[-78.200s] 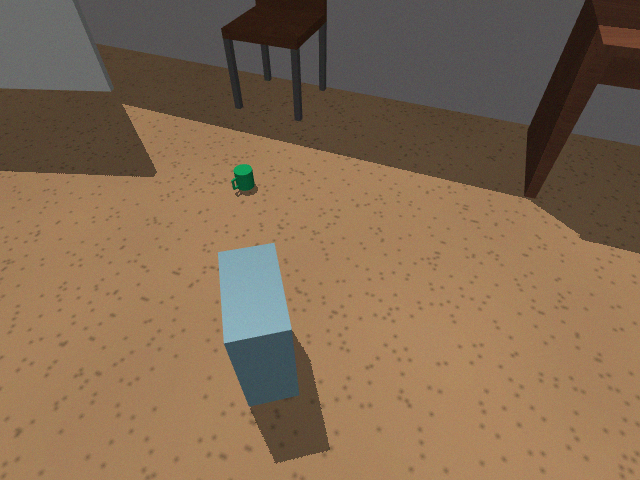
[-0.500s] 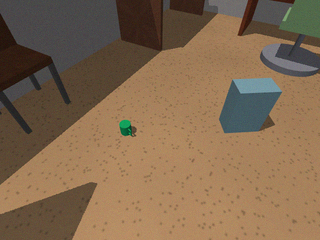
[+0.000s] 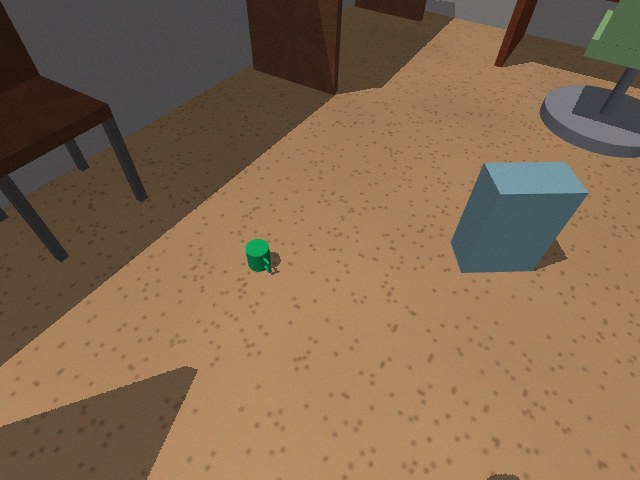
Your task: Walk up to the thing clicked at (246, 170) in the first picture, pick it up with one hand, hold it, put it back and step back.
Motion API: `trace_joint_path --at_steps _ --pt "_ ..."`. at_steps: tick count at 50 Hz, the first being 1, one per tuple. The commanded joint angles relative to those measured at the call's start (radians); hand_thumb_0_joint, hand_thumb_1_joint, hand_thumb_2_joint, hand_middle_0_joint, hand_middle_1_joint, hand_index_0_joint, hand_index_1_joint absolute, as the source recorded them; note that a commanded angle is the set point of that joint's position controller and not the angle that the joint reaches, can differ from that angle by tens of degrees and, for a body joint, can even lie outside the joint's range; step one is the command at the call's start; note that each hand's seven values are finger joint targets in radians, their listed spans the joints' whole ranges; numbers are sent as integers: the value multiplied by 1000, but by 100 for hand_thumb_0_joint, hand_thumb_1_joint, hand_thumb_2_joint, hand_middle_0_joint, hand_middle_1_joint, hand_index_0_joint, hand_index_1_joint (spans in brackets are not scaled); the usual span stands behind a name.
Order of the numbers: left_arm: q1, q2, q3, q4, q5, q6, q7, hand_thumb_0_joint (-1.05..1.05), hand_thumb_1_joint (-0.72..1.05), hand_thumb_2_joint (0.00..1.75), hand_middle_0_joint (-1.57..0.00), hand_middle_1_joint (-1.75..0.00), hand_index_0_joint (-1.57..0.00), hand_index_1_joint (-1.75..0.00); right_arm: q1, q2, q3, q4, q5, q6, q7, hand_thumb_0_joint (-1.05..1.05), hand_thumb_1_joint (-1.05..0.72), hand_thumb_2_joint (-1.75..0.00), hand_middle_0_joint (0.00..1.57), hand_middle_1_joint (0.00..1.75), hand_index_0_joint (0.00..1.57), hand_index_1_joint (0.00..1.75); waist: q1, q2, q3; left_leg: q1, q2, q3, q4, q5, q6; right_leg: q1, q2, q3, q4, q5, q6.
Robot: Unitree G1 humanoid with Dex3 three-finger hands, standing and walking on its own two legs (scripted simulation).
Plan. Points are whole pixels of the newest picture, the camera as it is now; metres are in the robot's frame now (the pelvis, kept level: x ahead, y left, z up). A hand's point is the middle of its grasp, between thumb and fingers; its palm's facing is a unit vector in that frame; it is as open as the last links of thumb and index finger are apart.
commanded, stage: step back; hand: left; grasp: from above
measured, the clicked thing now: (260, 258) +1.03 +0.23 -0.72
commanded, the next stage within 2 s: stand in 0.38 s
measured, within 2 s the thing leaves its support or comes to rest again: neither
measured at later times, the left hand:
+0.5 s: hand out of the picture +0.09 +0.26 -0.14, palm faces -0.03 -0.94 -0.35, open 7.4 cm
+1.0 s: hand out of the picture +0.05 +0.25 -0.14, palm faces -0.06 -0.94 -0.34, open 7.4 cm
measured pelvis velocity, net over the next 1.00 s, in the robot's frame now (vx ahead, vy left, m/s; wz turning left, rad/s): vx -0.02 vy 0.00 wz -0.02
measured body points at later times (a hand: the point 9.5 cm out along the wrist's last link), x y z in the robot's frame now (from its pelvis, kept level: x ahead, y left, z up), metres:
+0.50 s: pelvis +0.00 +0.00 +0.01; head +0.01 +0.01 +0.46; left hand +0.09 +0.30 -0.12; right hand +0.11 -0.29 -0.11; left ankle +0.02 +0.12 -0.73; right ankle -0.02 -0.13 -0.73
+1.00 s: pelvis -0.02 +0.00 +0.01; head -0.01 +0.00 +0.46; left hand +0.06 +0.30 -0.12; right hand +0.03 -0.30 -0.12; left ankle +0.02 +0.12 -0.73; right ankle -0.02 -0.13 -0.73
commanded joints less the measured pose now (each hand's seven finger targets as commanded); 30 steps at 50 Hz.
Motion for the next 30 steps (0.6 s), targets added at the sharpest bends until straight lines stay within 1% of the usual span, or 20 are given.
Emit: trace_joint_path --at_steps 1,3,7,8,10,11,12,14,15,18,19,20,21,22,23,25,27,28,29,30 --pt "-46 219 52 -51 -8 -36 19 0 90 90 -20 -30 -20 -30 -47 -229 -42 -40 7 -28 -26 0 -90 -90 20 30 20 30 -14 72 -198 117 109 -79 -83 469 40 94 -98 75 -66 396 -54" --pt "-40 210 49 -35 -8 -33 24 0 90 90 -20 -30 -20 -30 -70 -227 -43 -36 12 -26 -27 0 -90 -90 20 30 20 30 -7 64 -216 157 120 -73 -68 548 54 93 -93 55 -68 435 -45" --pt "-68 204 48 -28 -3 -26 25 0 90 90 -20 -30 -20 -30 -106 -220 -43 -28 11 -18 -29 0 -90 -90 20 30 20 30 -10 44 -189 146 125 -64 -98 500 54 85 -92 54 -83 407 -40" --pt "-78 203 48 -23 -2 -24 25 0 90 90 -20 -30 -20 -30 -115 -212 -42 -24 11 -16 -29 0 -90 -90 20 30 20 30 -10 32 -172 134 122 -65 -114 463 50 83 -91 57 -90 388 -41" --pt "-76 202 44 -13 1 -23 23 0 90 90 -20 -30 -20 -30 -150 -207 -40 -26 10 -13 -26 0 -90 -90 20 30 20 30 -6 16 -143 129 119 -65 -130 357 49 64 -95 67 -127 357 -40" --pt "-83 207 46 -15 3 -24 22 0 90 90 -20 -30 -20 -30 -152 -205 -37 -23 8 -12 -25 0 -90 -90 20 30 20 30 -8 8 -143 116 119 -59 -141 335 47 78 -99 73 -139 355 -38" --pt "-91 207 45 -11 3 -24 21 0 90 90 -20 -30 -20 -30 -159 -200 -34 -21 7 -12 -23 0 -90 -90 20 30 20 30 -8 0 -123 104 112 -61 -157 289 39 73 -100 82 -157 322 -37" --pt "-100 207 45 -8 6 -24 19 0 90 90 -20 -30 -20 -30 -172 -197 -33 -16 3 -12 -20 0 -90 -90 20 30 20 30 -8 7 -108 106 111 -60 -180 235 32 60 -101 88 -184 285 -37" --pt "-98 209 44 -7 6 -24 18 0 90 90 -20 -30 -20 -30 -171 -195 -32 -12 2 -12 -19 0 -90 -90 20 30 20 30 -8 4 -113 116 113 -58 -189 223 30 61 -102 93 -193 277 -37" --pt "-96 207 43 -6 9 -26 15 0 90 90 -20 -30 -20 -30 -171 -196 -31 -7 1 -13 -16 0 -90 -90 20 30 20 30 -8 3 -126 141 110 -46 -193 222 26 65 -100 93 -220 289 -39" --pt "-102 176 25 10 -2 -28 13 0 90 90 -20 -30 -20 -30 -156 -212 -29 -8 15 -19 -13 0 -90 -90 20 30 20 30 -28 20 -147 183 119 -76 -222 306 28 81 -109 102 -220 325 -34" --pt "-101 179 26 8 -6 -30 13 0 90 90 -20 -30 -20 -30 -152 -216 -30 -4 13 -24 -12 0 -90 -90 20 30 20 30 -24 31 -174 214 128 -73 -218 369 28 97 -109 98 -213 354 -32" --pt "-86 177 24 14 -7 -30 13 0 90 90 -20 -30 -20 -30 -161 -221 -29 -2 13 -27 -12 0 -90 -90 20 30 20 30 -15 43 -172 231 130 -74 -219 392 27 89 -104 93 -219 353 -27" --pt "-87 178 21 17 -6 -30 13 0 90 90 -20 -30 -20 -30 -167 -215 -27 -2 14 -28 -12 0 -90 -90 20 30 20 30 -15 47 -162 226 129 -74 -225 390 26 92 -105 91 -233 348 -23" --pt "-97 194 25 20 -5 -29 14 0 90 90 -20 -30 -20 -30 -159 -203 -25 1 15 -27 -12 0 -90 -90 20 30 20 30 -21 26 -155 219 128 -74 -235 377 22 99 -108 92 -235 337 -27" --pt "-95 190 21 24 -2 -28 12 0 90 90 -20 -30 -20 -30 -155 -210 -23 5 14 -26 -12 0 -90 -90 20 30 20 30 -20 30 -133 203 125 -74 -256 317 21 91 -107 93 -255 298 -23" --pt "-94 194 23 28 0 -27 12 0 90 90 -20 -30 -20 -30 -154 -209 -23 8 14 -26 -12 0 -90 -90 20 30 20 30 -18 14 -136 207 125 -73 -266 300 19 93 -109 94 -255 278 -26" --pt "-97 193 22 31 0 -26 11 0 90 90 -20 -30 -20 -30 -143 -211 -23 11 14 -24 -12 0 -90 -90 20 30 20 30 -24 14 -123 190 123 -73 -275 267 17 90 -108 94 -264 248 -25" --pt "-86 189 21 33 1 -26 10 0 90 90 -20 -30 -20 -30 -144 -216 -23 14 14 -25 -12 0 -90 -90 20 30 20 30 -19 29 -118 190 122 -73 -281 245 18 86 -108 98 -272 239 -25" --pt "-87 198 22 33 0 -27 9 0 90 90 -20 -30 -20 -30 -134 -210 -21 16 13 -26 -11 0 -90 -90 20 30 20 30 -22 24 -125 191 122 -73 -284 256 18 93 -111 99 -268 244 -28"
